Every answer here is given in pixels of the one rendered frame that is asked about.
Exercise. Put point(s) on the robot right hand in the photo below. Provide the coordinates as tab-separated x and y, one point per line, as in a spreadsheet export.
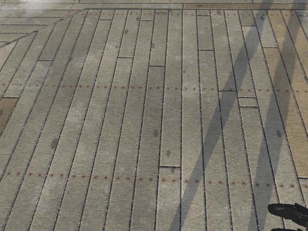
296	213

